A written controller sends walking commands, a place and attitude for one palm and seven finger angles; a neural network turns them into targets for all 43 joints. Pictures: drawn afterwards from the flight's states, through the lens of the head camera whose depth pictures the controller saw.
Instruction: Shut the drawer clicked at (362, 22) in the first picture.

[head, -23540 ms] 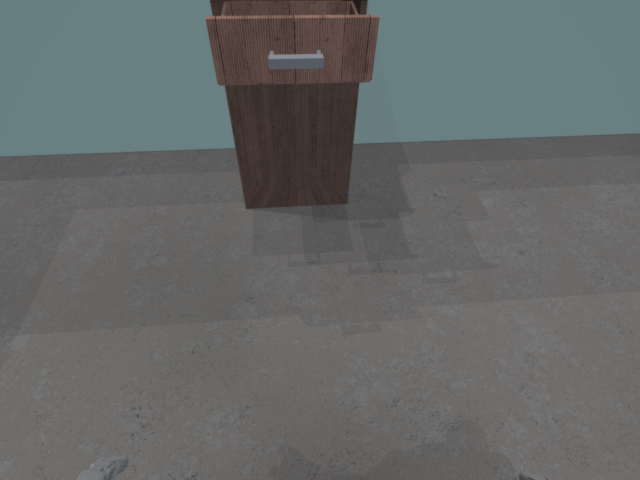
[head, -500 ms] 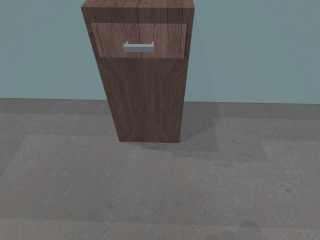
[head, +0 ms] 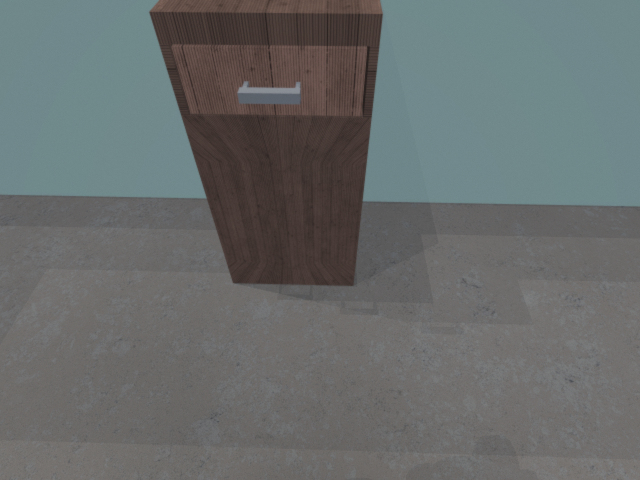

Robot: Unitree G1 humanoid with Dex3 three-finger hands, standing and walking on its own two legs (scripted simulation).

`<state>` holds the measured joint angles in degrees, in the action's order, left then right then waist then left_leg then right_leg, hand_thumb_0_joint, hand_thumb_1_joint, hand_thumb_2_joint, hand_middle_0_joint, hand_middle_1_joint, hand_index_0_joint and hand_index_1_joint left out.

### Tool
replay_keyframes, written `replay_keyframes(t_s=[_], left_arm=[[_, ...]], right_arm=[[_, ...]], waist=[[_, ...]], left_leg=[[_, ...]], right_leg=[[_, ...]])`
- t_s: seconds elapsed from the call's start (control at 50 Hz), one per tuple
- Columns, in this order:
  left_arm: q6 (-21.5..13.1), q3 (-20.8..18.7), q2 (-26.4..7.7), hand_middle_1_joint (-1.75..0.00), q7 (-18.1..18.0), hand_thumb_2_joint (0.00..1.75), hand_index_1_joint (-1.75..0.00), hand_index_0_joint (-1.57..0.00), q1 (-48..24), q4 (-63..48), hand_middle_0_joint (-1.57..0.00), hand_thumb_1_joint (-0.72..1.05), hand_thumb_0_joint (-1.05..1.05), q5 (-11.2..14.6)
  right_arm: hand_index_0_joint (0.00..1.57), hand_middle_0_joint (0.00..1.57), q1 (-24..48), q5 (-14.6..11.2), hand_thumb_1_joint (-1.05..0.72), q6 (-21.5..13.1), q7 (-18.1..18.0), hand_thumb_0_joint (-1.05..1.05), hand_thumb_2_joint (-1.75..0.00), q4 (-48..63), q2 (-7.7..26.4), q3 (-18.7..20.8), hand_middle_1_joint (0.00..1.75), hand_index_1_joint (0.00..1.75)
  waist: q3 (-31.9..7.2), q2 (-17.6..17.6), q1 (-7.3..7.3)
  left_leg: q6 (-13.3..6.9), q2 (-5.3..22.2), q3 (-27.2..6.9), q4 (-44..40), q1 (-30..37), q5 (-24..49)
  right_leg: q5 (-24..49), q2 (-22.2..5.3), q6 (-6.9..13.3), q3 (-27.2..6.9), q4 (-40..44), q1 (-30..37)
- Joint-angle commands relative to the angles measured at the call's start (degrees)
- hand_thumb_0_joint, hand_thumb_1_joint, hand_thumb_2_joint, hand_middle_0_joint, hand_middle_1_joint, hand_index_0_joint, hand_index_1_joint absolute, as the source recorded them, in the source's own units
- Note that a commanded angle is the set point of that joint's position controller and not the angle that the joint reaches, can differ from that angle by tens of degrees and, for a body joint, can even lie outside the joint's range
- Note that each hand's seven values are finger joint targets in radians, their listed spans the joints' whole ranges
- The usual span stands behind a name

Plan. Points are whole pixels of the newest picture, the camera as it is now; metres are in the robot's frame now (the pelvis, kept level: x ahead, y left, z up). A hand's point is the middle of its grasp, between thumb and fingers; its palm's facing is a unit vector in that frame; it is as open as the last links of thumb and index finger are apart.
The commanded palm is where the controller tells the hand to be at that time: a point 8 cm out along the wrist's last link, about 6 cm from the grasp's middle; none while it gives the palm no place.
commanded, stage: look to check the result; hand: left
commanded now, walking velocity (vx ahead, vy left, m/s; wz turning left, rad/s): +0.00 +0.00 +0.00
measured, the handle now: (270, 90) +0.87 +0.16 +0.04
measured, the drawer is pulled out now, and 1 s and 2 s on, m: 0.00 0.00 0.00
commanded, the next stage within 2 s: stand and wait in 0.28 s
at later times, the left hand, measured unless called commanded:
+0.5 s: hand out of the picture +0.00 +0.15 -0.17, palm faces +0.05 -0.98 -0.18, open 7.4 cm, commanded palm none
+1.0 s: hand out of the picture +0.00 +0.15 -0.17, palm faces +0.04 -0.98 -0.19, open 7.4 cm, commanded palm none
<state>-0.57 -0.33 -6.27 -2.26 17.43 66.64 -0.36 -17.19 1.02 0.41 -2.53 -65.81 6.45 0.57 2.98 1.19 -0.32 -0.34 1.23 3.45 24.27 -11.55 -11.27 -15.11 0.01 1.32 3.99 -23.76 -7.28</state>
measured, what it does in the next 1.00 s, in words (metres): stands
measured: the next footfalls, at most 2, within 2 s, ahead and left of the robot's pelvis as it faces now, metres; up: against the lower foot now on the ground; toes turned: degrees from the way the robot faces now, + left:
none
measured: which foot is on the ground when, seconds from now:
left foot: down 0.00-1.00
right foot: down 0.00-1.00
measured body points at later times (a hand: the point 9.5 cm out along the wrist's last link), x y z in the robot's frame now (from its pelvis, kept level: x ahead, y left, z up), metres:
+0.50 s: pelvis +0.01 -0.01 +0.00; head +0.03 -0.02 +0.45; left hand +0.00 +0.20 -0.16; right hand -0.01 -0.22 -0.17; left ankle +0.02 +0.12 -0.74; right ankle -0.02 -0.10 -0.74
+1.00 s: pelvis +0.02 -0.02 +0.00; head +0.03 -0.03 +0.45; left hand +0.00 +0.20 -0.16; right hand +0.00 -0.22 -0.17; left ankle +0.02 +0.12 -0.74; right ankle -0.02 -0.10 -0.74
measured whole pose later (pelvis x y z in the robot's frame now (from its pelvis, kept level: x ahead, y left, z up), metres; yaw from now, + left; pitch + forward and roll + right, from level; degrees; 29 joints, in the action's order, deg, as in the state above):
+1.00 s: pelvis +0.02 -0.02 +0.00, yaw +0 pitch -1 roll +0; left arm -0.9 -0.6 -6.9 -2.2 16.4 66.3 -0.3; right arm -15.8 1.0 0.4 -2.8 -66.4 7.3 0.4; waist 3.3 1.2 -0.3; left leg 1.0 2.2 3.1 22.8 -9.5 -11.9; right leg -15.7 1.1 2.4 4.2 -22.0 -5.1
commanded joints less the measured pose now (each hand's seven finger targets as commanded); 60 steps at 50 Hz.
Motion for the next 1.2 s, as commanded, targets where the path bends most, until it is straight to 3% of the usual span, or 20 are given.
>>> replay_keyframes(t_s=[0.0, 0.48, 0.7, 1.18], left_arm=[[-0.4, -0.9, -5.4, -0.30, -0.4, 0.90, -0.30, -0.20, 4.5, -1.0, -0.20, 0.90, 0.00, 0.0], [-0.8, -1.3, -5.9, -0.30, -0.5, 0.90, -0.30, -0.20, 4.0, -1.4, -0.20, 0.90, 0.00, 0.1], [-0.7, -1.3, -6.2, -0.30, -0.4, 0.90, -0.30, -0.20, 3.6, -1.4, -0.20, 0.90, 0.00, 0.1], [-0.9, -1.5, -7.0, -0.30, -0.3, 0.90, -0.30, -0.20, 3.1, -1.4, -0.20, 0.90, 0.00, 0.0]], right_arm=[[0.20, 0.20, -5.0, -0.3, -0.90, -0.4, 0.0, 0.00, -0.90, 0.7, 4.3, 0.8, 0.30, 0.30], [0.20, 0.20, -4.0, -0.2, -0.90, -0.6, -0.3, 0.00, -0.90, 0.5, 5.0, 0.7, 0.30, 0.30], [0.20, 0.20, -3.9, -0.2, -0.90, -0.4, -0.2, 0.00, -0.90, 0.4, 5.3, 0.7, 0.30, 0.30], [0.20, 0.20, -2.9, -0.2, -0.90, -0.6, -0.4, 0.00, -0.90, 0.4, 6.1, 0.8, 0.30, 0.30]], waist=[[2.9, -0.8, -0.25], [1.1, -0.8, -0.16], [2.3, -0.8, -0.28], [1.5, -1.4, -0.19]], left_leg=[[-1.5, 4.6, -4.8, -3.8, 1.8, 5.7], [-1.2, 4.8, -4.3, -3.1, 3.5, 10.0], [-1.0, 4.8, -4.3, -3.8, 3.3, 8.0], [-0.9, 5.1, -3.9, -3.7, 4.4, 9.7]], right_leg=[[4.6, -5.7, 1.4, -5.5, 6.3, -5.5], [12.7, -6.1, 1.1, -5.2, 5.9, -2.3], [9.7, -5.9, 1.2, -5.6, 7.0, -2.8], [13.9, -6.1, 1.1, -5.5, 6.7, -2.1]])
